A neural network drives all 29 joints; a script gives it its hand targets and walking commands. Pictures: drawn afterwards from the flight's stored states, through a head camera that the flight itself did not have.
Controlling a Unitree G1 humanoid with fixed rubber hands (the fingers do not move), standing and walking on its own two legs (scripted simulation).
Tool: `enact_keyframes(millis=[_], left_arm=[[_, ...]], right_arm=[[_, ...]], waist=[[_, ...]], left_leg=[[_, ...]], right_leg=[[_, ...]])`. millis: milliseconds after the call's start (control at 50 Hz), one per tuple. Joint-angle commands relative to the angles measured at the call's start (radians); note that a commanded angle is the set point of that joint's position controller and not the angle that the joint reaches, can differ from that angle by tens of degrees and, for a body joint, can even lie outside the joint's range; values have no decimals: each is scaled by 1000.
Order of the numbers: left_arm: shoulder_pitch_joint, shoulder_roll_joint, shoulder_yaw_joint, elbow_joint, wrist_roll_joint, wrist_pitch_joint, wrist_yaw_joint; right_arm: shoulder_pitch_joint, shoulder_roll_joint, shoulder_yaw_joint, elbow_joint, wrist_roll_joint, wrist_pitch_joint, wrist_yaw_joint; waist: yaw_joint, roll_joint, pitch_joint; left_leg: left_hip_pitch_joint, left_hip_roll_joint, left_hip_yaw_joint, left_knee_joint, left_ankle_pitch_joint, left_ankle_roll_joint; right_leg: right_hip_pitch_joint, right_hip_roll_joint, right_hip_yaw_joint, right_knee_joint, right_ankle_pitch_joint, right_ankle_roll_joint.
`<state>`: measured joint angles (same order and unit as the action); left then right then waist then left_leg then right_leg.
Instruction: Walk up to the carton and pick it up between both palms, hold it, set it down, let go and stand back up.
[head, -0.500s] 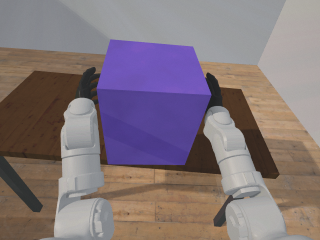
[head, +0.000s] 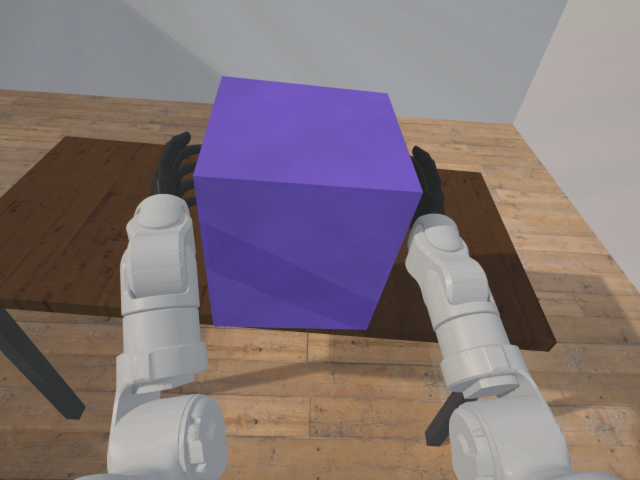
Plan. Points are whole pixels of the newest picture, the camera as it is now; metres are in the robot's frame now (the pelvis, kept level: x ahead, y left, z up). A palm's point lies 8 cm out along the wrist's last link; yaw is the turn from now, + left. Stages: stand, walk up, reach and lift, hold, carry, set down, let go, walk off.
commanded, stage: hold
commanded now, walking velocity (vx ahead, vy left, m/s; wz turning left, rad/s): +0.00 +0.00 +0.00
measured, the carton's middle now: (299, 211) +0.40 +0.01 +0.15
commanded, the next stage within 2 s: none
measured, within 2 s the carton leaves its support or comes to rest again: neither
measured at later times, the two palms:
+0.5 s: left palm (172, 199) +0.37 +0.15 +0.19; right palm (426, 209) +0.36 -0.15 +0.18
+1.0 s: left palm (168, 202) +0.37 +0.16 +0.19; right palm (422, 210) +0.36 -0.14 +0.18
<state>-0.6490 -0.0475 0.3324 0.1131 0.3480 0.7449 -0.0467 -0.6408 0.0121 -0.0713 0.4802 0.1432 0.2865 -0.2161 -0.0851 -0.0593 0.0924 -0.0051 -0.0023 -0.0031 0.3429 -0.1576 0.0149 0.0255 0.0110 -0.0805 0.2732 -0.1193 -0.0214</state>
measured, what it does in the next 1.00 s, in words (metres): stands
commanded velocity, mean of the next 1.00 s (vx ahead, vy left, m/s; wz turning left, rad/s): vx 0.00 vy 0.00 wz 0.00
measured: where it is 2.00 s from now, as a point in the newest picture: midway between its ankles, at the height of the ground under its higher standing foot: outside the picture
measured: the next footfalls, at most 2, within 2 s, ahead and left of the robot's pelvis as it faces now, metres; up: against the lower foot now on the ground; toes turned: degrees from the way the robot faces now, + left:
none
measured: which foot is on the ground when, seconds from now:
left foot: down 0.00-1.00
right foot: down 0.00-1.00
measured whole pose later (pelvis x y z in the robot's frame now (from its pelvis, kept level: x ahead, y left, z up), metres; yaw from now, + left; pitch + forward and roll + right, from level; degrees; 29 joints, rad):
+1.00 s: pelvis +0.01 +0.00 +0.00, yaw +1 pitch -11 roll -1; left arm -0.62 -0.05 0.33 0.07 0.36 0.76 -0.05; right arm -0.62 0.00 -0.03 0.45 0.18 0.31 -0.23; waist -0.10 -0.06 0.11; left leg 0.02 0.00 -0.01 0.36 -0.18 0.01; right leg 0.06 0.01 -0.09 0.27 -0.14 -0.02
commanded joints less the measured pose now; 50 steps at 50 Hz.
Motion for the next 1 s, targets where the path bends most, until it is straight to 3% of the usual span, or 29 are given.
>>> enact_keyframes(millis=[0, 320, 340, 360, 480, 600, 740, 840, 980], left_arm=[[-646, -499, -522, -86, -160, -65, -127], [-625, -491, -526, -118, -158, -72, -126], [-631, -502, -550, -156, -175, -73, -119], [-630, -491, -551, -140, -172, -72, -115], [-637, -479, -505, -87, -148, -59, -117], [-629, -488, -511, -115, -154, -59, -134], [-609, -466, -514, -144, -151, -57, -152], [-602, -455, -503, -136, -146, -46, -155], [-633, -478, -547, -170, -171, -59, -135]], right_arm=[[-832, 506, 366, -311, 46, -80, 119], [-828, 507, 408, -339, 75, -91, 111], [-869, 494, 436, -401, 102, -100, 115], [-850, 487, 432, -383, 100, -92, 113], [-836, 483, 379, -302, 65, -70, 129], [-823, 495, 394, -325, 84, -69, 113], [-789, 494, 415, -348, 96, -56, 92], [-813, 491, 429, -385, 108, -56, 91], [-820, 488, 419, -393, 95, -65, 104]], waist=[[-22, 85, -462], [-15, 84, -496], [3, 97, -568], [-5, 103, -539], [-1, 78, -431], [-21, 75, -480], [-33, 76, -472], [-14, 74, -461], [-23, 93, -488]], left_leg=[[72, -16, 35, -50, 128, -15], [100, -25, 30, -17, 235, -23], [114, -21, 22, -1, 272, -30], [110, -22, 23, 3, 272, -34], [35, -15, 31, -59, 110, -12], [80, -26, 31, -24, 222, -25], [80, -33, 30, -16, 255, -32], [65, -32, 30, -19, 240, -27], [102, -21, 23, -9, 250, -37]], right_leg=[[91, 30, -21, -23, 35, 44], [130, 34, -21, -10, 146, 52], [160, 40, -21, 3, 148, 47], [153, 37, -19, -2, 135, 45], [118, 32, -18, -16, 7, 44], [167, 31, -14, -6, 140, 52], [200, 25, -14, 0, 211, 62], [194, 28, -19, -2, 170, 60], [137, 38, -27, -4, 118, 47]])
